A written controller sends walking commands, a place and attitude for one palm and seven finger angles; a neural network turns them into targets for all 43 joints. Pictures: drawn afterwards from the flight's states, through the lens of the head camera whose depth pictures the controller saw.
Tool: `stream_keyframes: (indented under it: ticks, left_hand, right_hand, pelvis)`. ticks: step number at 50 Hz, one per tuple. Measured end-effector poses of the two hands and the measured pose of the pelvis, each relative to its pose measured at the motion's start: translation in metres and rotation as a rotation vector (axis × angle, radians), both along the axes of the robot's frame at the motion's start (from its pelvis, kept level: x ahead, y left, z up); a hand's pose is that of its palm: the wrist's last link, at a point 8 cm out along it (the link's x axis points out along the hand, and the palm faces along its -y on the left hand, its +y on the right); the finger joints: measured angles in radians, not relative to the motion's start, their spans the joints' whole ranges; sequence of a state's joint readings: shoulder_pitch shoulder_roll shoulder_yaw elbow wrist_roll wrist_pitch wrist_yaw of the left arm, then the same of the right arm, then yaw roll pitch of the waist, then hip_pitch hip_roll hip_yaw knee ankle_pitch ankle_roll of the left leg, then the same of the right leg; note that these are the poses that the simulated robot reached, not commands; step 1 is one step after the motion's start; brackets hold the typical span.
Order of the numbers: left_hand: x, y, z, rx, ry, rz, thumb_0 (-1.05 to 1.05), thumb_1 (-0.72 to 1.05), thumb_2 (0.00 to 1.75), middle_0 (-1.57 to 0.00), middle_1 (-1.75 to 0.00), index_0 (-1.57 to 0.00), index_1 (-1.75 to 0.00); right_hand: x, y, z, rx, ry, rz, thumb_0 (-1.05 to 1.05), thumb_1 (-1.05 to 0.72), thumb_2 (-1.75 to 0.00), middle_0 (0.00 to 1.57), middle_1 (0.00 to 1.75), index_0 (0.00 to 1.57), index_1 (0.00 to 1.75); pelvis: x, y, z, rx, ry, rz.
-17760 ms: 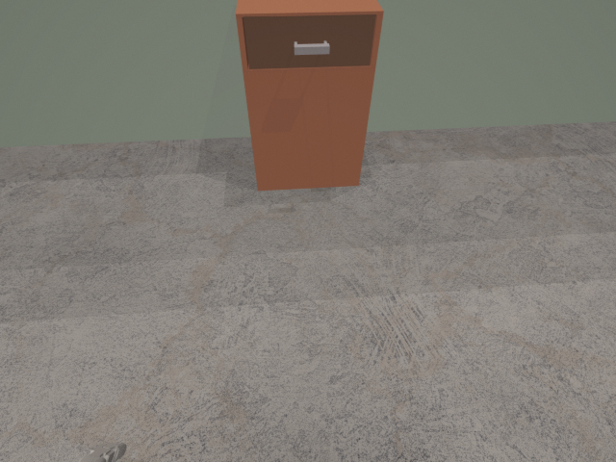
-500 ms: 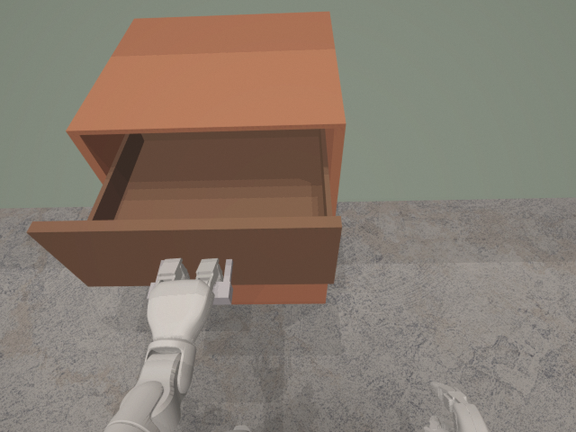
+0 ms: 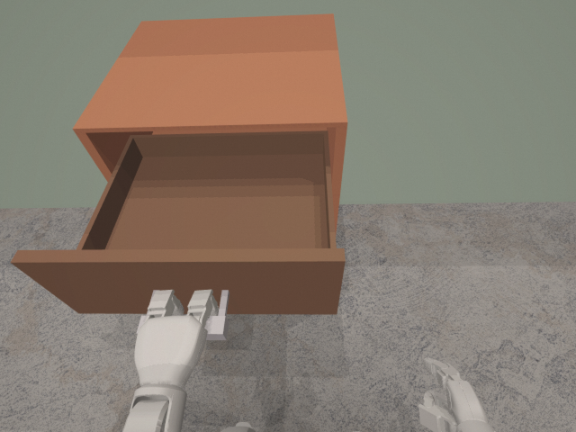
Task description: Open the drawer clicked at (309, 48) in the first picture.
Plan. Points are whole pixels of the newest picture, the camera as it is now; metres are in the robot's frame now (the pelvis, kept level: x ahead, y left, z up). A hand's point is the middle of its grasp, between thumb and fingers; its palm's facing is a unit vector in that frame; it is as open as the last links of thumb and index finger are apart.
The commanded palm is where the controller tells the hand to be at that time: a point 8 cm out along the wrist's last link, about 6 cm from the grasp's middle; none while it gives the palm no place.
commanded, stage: pull the drawer open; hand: left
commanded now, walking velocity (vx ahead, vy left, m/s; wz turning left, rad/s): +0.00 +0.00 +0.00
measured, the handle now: (187, 312) +0.29 +0.18 -0.02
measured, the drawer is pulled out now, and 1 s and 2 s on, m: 0.28 0.30 0.30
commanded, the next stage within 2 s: open the thumb to release the handle in 0.32 s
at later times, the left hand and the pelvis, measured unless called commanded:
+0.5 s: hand (183, 366) +0.22 +0.17 -0.04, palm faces +0.01 -0.11 -0.99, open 5.9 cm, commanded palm +0.19 +0.18 +0.01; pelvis +0.00 -0.01 -0.01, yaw +0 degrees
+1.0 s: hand (179, 367) +0.22 +0.18 -0.04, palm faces +0.02 -0.11 -0.99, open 13.1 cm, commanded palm +0.19 +0.18 +0.02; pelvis -0.01 -0.01 -0.01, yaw +1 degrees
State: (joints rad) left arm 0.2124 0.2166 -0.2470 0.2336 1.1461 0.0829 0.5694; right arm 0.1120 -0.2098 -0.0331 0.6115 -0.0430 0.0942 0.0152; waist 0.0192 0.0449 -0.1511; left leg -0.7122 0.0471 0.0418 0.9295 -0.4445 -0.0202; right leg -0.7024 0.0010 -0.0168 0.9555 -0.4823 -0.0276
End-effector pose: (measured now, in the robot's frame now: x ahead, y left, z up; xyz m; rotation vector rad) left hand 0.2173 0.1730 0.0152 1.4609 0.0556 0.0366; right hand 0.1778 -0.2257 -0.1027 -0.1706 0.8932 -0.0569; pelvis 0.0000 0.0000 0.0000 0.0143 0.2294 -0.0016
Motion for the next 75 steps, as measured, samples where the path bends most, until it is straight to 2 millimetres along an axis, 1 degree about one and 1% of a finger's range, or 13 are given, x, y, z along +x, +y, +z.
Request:
stream_keyframes:
  ticks: [10,16,21,25,28,31,34,45,50,57,68,72,75]
  left_hand:
    - [-0.021,-0.001,0.000,-0.002,0.002,0.014,0.04,0.64,0.81,-0.29,-1.35,-0.41,-1.35]
    - [-0.021,-0.002,0.001,-0.016,0.007,0.030,0.04,0.65,0.77,-0.28,-1.35,-0.41,-1.35]
    - [-0.021,-0.001,0.002,-0.037,0.009,0.034,0.06,0.65,0.73,-0.26,-1.35,-0.41,-1.35]
    - [-0.020,0.002,-0.001,0.002,-0.021,0.008,0.03,0.66,0.75,-0.29,-1.35,-0.41,-1.35]
    - [-0.020,0.006,-0.001,0.010,-0.034,0.039,0.01,0.64,0.76,-0.32,-1.34,-0.41,-1.34]
    - [-0.019,0.006,0.001,-0.001,-0.032,0.060,0.00,0.57,0.74,-0.34,-1.32,-0.40,-1.33]
    - [-0.019,0.005,0.003,-0.010,-0.022,0.069,0.00,0.45,0.70,-0.34,-1.30,-0.39,-1.31]
    - [-0.023,0.006,0.003,-0.003,-0.015,0.052,0.00,-0.18,0.44,-0.33,-1.24,-0.34,-1.24]
    - [-0.024,0.006,0.002,-0.005,-0.023,0.051,0.00,-0.36,0.35,-0.33,-1.23,-0.32,-1.22]
    - [-0.023,0.006,0.002,-0.003,-0.030,0.058,0.00,-0.46,0.31,-0.34,-1.22,-0.32,-1.21]
    - [-0.015,0.006,0.001,0.003,-0.022,0.048,0.00,-0.48,0.30,-0.33,-1.22,-0.32,-1.20]
    - [-0.012,0.007,0.007,0.003,-0.019,0.045,0.00,-0.48,0.30,-0.33,-1.21,-0.34,-1.22]
    - [-0.011,0.007,0.016,-0.005,-0.031,0.046,0.00,-0.48,0.30,-0.33,-1.21,-0.36,-1.22]
  right_hand:
    - [0.004,0.006,-0.002,0.018,-0.025,0.028,0.01,-0.90,-0.90,0.20,0.30,0.20,0.30]
    - [0.006,0.006,0.000,0.035,-0.046,0.036,0.01,-0.90,-0.90,0.20,0.30,0.20,0.30]
    - [0.007,0.002,0.001,0.037,-0.057,0.038,0.01,-0.90,-0.90,0.20,0.30,0.20,0.30]
    - [0.008,-0.003,-0.006,0.002,-0.036,0.042,0.01,-0.90,-0.90,0.20,0.30,0.20,0.30]
    - [0.007,-0.006,-0.012,-0.006,-0.015,0.037,0.01,-0.90,-0.90,0.20,0.30,0.20,0.30]
    - [0.006,-0.007,-0.014,-0.005,-0.002,0.029,0.01,-0.90,-0.90,0.20,0.30,0.20,0.30]
    - [0.005,-0.005,-0.013,-0.003,0.002,0.028,0.01,-0.90,-0.90,0.20,0.30,0.20,0.30]
    - [0.007,-0.001,-0.008,0.000,-0.022,0.041,0.01,-0.90,-0.90,0.20,0.30,0.20,0.30]
    - [0.007,-0.001,-0.008,-0.005,-0.025,0.040,0.01,-0.90,-0.90,0.20,0.30,0.20,0.30]
    - [0.002,0.000,-0.008,-0.012,-0.016,0.039,0.01,-0.90,-0.90,0.20,0.30,0.20,0.30]
    - [-0.009,0.002,-0.009,-0.010,-0.004,0.025,0.01,-0.90,-0.90,0.20,0.30,0.20,0.30]
    - [-0.013,0.002,-0.008,-0.007,0.003,0.012,0.01,-0.90,-0.90,0.20,0.30,0.20,0.30]
    - [-0.016,0.002,-0.005,-0.003,0.004,0.005,0.01,-0.90,-0.90,0.20,0.30,0.20,0.30]
  pelvis:
    - [-0.005,-0.003,-0.004,0.002,-0.008,0.004]
    - [-0.005,-0.005,-0.006,0.005,-0.004,-0.003]
    - [-0.001,-0.006,-0.008,0.009,0.007,-0.014]
    - [-0.001,-0.007,-0.012,0.008,0.018,-0.006]
    - [-0.001,-0.007,-0.013,0.006,0.021,-0.001]
    - [-0.001,-0.007,-0.012,0.007,0.019,0.003]
    - [-0.001,-0.008,-0.010,0.009,0.017,0.003]
    - [-0.005,-0.009,-0.008,0.008,0.011,0.008]
    - [-0.007,-0.009,-0.009,0.006,0.007,0.010]
    - [-0.011,-0.007,-0.009,0.004,0.001,0.015]
    - [-0.017,-0.006,-0.007,0.001,-0.008,0.018]
    - [-0.018,-0.005,-0.005,0.001,-0.017,0.015]
    - [-0.017,-0.004,-0.002,0.001,-0.029,0.014]
